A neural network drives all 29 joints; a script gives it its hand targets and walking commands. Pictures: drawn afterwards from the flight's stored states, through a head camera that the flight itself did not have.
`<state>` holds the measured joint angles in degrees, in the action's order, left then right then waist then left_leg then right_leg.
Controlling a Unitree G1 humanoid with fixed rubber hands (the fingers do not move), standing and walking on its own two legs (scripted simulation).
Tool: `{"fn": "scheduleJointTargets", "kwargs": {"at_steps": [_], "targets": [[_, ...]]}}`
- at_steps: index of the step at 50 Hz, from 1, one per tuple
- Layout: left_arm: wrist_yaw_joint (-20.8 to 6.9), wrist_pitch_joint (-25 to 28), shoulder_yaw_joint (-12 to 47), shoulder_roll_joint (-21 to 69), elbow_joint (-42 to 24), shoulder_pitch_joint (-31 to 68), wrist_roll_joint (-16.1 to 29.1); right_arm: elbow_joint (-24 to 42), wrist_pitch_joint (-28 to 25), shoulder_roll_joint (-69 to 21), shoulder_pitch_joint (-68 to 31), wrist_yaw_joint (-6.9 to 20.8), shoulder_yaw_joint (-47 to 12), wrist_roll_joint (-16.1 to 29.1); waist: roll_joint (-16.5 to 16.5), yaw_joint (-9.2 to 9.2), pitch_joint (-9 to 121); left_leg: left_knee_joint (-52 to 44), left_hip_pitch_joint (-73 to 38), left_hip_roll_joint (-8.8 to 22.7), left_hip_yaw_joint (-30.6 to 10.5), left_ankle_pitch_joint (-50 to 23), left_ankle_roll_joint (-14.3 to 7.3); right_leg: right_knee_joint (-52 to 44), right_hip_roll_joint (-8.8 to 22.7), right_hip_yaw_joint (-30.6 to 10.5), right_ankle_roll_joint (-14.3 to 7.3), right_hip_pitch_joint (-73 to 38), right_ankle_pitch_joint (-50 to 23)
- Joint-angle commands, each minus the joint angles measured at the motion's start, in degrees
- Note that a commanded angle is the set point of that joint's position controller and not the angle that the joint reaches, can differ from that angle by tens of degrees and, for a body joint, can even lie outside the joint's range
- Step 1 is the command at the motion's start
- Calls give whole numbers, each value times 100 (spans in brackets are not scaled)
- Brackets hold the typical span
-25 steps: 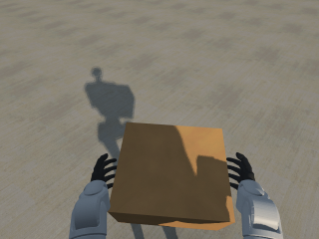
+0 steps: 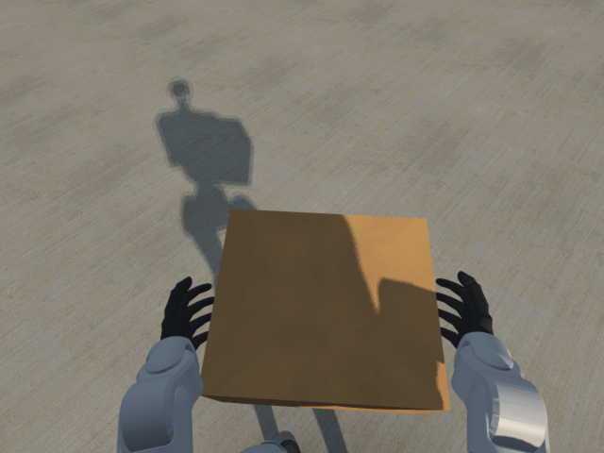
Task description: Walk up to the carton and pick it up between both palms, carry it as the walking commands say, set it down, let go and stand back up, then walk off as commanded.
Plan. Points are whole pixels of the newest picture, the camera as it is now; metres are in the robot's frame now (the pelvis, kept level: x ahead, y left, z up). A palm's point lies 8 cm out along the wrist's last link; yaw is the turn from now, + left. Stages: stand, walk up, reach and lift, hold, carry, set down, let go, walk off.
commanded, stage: carry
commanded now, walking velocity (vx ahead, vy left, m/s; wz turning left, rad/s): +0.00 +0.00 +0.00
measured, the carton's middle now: (322, 312) +0.31 +0.00 -0.02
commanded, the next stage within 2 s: none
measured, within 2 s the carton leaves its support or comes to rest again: neither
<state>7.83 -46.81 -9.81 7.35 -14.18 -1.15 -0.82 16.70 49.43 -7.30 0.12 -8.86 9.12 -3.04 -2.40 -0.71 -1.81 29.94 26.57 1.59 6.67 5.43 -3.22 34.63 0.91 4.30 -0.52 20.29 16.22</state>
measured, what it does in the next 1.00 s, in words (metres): shifts its weight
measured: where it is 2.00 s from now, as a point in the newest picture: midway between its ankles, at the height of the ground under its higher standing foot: outside the picture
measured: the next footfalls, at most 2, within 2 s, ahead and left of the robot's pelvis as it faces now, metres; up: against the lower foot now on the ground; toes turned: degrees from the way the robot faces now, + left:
none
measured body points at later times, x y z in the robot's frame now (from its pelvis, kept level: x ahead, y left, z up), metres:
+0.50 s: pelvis +0.02 -0.01 +0.00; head +0.05 -0.01 +0.45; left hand +0.30 +0.17 +0.01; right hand +0.29 -0.19 +0.01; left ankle +0.11 +0.09 -0.73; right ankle +0.02 -0.12 -0.73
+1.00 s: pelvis +0.06 -0.01 +0.00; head +0.02 +0.00 +0.45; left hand +0.31 +0.17 +0.03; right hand +0.33 -0.19 +0.04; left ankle +0.11 +0.09 -0.73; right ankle +0.02 -0.12 -0.73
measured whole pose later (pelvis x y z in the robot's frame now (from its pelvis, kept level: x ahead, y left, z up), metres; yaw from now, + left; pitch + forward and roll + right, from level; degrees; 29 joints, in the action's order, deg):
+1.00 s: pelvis +0.06 -0.01 +0.00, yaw +1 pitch +1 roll +0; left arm 6.0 -49.3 -7.7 4.2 -1.6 1.0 -8.4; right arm -0.3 49.0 -5.9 -3.6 -5.8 8.9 -9.3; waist 1.0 0.1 7.4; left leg 33.4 21.4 1.9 5.8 12.8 -1.5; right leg 33.1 0.5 5.0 -1.2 12.5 21.4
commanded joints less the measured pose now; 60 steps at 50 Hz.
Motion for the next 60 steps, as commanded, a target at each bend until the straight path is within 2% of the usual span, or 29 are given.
{"fn": "scheduleJointTargets", "kwargs": {"at_steps": [1, 3, 4, 5, 11, 14, 19, 21, 25, 26, 27, 28, 30, 32, 33, 39, 41, 42, 43, 44, 45, 46, 47, 48, 49, 51, 52, 55, 60], "targets": [[-1425, -53, 3400, 2787, -319, 2926, 991, -440, -18, -2946, -2588, 1484, -3375, 1030, 511, 88, 3283, -144, -1731, 774, -746, -1036, 65, -410, 796, -540, -406, -981, -1176], [-1630, 173, 3158, 2725, 1251, 2711, 328, -1532, -270, -2755, -2909, 1708, -3191, 555, 470, 39, 2686, -289, -1549, 788, -750, -130, 97, -971, 665, -563, -387, -533, 8], [-1478, 130, 4083, 3466, -760, 3668, 1391, 433, -202, -3646, -3058, 1548, -3894, 1444, 123, 92, 2393, -115, -1493, 629, -582, -559, 186, -938, 787, -704, -432, -336, -689], [-1596, 19, 3142, 2853, 1133, 2797, 515, -1577, -143, -2842, -2681, 1656, -3047, 607, 324, 58, 2088, -51, -1392, 680, -565, -390, 151, -1030, 892, -752, -407, -260, -895], [-1908, 648, 3139, 3389, 1295, 5065, 536, -2541, -762, -3809, -4099, 2067, -2904, 566, -223, 83, 1340, -331, -1106, 619, -589, 608, 309, -1627, 771, -852, -351, 171, 926], [-1896, 471, 4227, 4851, -218, 5057, 1335, -367, -722, -4962, -4628, 2047, -3885, 1429, -375, 116, 1106, -575, -1079, 672, -692, 1429, 334, -1607, 574, -749, -365, 586, 1834], [-1836, 345, 4072, 5061, -283, 5153, 1376, -60, -574, -5057, -4884, 2038, -3879, 1526, 15, 146, 2533, -441, -1765, 699, -661, 128, 201, -1143, 585, -575, -319, -492, 230], [-1927, 386, 3463, 4098, 887, 4122, 891, -1218, -585, -4347, -3947, 2062, -3527, 1048, 354, 107, 2928, -390, -1966, 789, -824, -326, 140, -920, 574, -497, -321, -810, -13], [-1720, 234, 4257, 4978, -1807, 4100, 1976, 1605, -403, -5193, -4081, 1805, -4510, 2141, 606, 71, 3670, -32, -2169, 817, -661, -1579, 0, -610, 736, -523, -377, -1328, -1810], [-1726, 143, 3694, 4489, -319, 3536, 1248, 73, -375, -4543, -3710, 1866, -3845, 1522, 81, 100, 3591, -87, -2322, 802, -718, -1655, 11, -312, 735, -521, -366, -1167, -1750], [-1722, 163, 3969, 4671, -835, 3473, 1477, 813, -391, -4745, -3809, 1811, -4220, 1761, 260, 64, 3735, -63, -2324, 860, -604, -2037, -3, -313, 659, -424, -329, -1302, -1587], [-1766, 179, 3439, 3813, 817, 2791, 748, -959, -415, -3801, -2952, 1875, -3527, 932, -10, 109, 3697, -152, -2501, 909, -851, -2163, -97, -192, 566, -363, -246, -1063, -1054], [-1808, 293, 4224, 4255, -781, 3039, 1360, 894, -474, -4366, -3434, 1859, -4458, 1574, 417, 12, 3477, 139, -2173, 852, -561, -1792, -21, -643, 703, -586, -289, -1079, -1574], [-1799, 324, 3973, 4010, -640, 3293, 1211, 100, -442, -4177, -3130, 1863, -4106, 1332, 601, 70, 3338, 89, -1870, 747, -561, -1238, -58, -623, 816, -569, -351, -1240, -1777], [-1658, 335, 4228, 4211, -1897, 3901, 1690, 1415, -491, -4317, -3741, 1698, -4344, 1868, 476, 102, 2917, 71, -1701, 701, -530, -1077, 36, -637, 914, -568, -390, -1117, -1953], [-1554, 150, 3307, 3052, 705, 3252, 532, -1328, -337, -3123, -2996, 1621, -3111, 626, 232, 121, 2576, 162, -1825, 751, -589, -1380, 24, -739, 779, -477, -304, -659, -1490], [-1524, 137, 3651, 3253, -67, 2998, 845, -46, -361, -3208, -3261, 1568, -3538, 1069, 162, 101, 2393, 172, -1710, 671, -485, -992, 92, -829, 900, -617, -365, -575, -1694], [-1589, 142, 3555, 3226, 516, 3301, 697, -965, -370, -3137, -3161, 1627, -3238, 744, -79, 139, 2273, 19, -1758, 667, -553, -1060, 85, -733, 927, -479, -339, -467, -1599], [-1494, 137, 4104, 3592, -1227, 3733, 1342, 563, -344, -3684, -3485, 1569, -3761, 1462, -96, 107, 2055, 116, -1675, 678, -427, -907, 213, -897, 875, -554, -353, -340, -1432], [-1711, 174, 3407, 3160, 783, 3391, 416, -1448, -406, -3226, -3063, 1783, -3030, 472, 86, 121, 2207, 18, -1770, 752, -587, -1088, 137, -895, 753, -461, -299, -490, -1207], [-1554, 241, 3950, 3666, -899, 4339, 1241, -316, -395, -3976, -3597, 1648, -3571, 1313, 49, 124, 2029, -1, -1650, 715, -562, -936, 147, -927, 777, -422, -340, -465, -1021], [-1656, 185, 3591, 3446, 524, 3789, 730, -1649, -355, -3743, -3086, 1759, -3178, 765, 69, 107, 2154, 12, -1636, 749, -615, -707, 134, -974, 790, -553, -333, -506, -982], [-1577, 192, 4055, 4005, -905, 4615, 1343, -335, -344, -4241, -3689, 1641, -3512, 1280, 0, 132, 2217, 3, -1623, 727, -583, -962, 166, -924, 810, -419, -321, -523, -882], [-1748, 254, 3447, 3397, 865, 3908, 624, -1979, -410, -3681, -3184, 1791, -3124, 606, 229, 144, 1962, -105, -1574, 739, -700, -533, 121, -995, 789, -473, -246, -515, -766], [-1638, 318, 3925, 3964, -824, 4525, 1255, -476, -427, -4294, -3804, 1724, -3634, 1317, 123, 124, 1940, -113, -1648, 670, -555, -392, 165, -1090, 851, -603, -285, -317, -623], [-1668, 212, 3444, 3636, 635, 4068, 699, -1441, -386, -3719, -3709, 1804, -3138, 820, 10, 136, 1792, -293, -1697, 768, -746, -495, 104, -988, 789, -420, -275, -293, -194], [-1665, 223, 4045, 4264, -630, 4073, 1309, 314, -437, -4360, -4163, 1772, -3902, 1577, -147, 94, 2071, -191, -1846, 787, -667, -949, 162, -951, 691, -484, -295, -464, -496], [-1830, 277, 3685, 4064, 661, 3640, 842, -794, -554, -4054, -3865, 1893, -3531, 1020, 61, 102, 2408, -86, -2010, 795, -699, -1251, 95, -890, 657, -489, -248, -566, -732], [-1830, 298, 3951, 4417, -98, 3970, 1100, -125, -470, -4486, -3950, 1917, -3958, 1279, 275, 93, 2261, -278, -1981, 804, -665, -940, 61, -992, 612, -419, -331, -562, -330]]}}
